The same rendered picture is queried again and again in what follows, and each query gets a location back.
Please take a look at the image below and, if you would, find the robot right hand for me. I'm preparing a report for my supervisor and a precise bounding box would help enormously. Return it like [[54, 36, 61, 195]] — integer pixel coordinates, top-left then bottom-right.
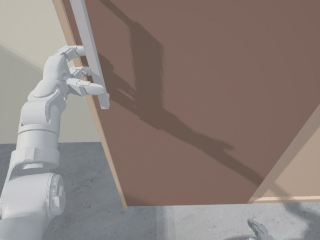
[[247, 218, 275, 240]]

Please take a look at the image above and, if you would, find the robot left hand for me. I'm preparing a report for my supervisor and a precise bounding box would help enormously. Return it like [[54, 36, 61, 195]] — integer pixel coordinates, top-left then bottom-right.
[[43, 45, 106, 97]]

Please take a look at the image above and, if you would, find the wardrobe door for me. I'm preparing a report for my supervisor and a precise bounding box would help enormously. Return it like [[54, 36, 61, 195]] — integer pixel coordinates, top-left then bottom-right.
[[252, 104, 320, 198], [62, 0, 320, 207]]

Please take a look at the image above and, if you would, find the left robot upper arm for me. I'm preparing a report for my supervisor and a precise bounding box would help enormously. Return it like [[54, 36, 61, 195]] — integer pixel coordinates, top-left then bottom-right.
[[0, 172, 66, 240]]

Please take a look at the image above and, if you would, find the robot left forearm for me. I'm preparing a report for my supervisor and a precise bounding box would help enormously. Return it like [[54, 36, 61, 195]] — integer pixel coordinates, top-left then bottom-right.
[[0, 78, 67, 219]]

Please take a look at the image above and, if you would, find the handle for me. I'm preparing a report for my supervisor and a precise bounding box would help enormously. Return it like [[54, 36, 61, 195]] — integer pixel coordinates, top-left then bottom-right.
[[70, 0, 110, 109]]

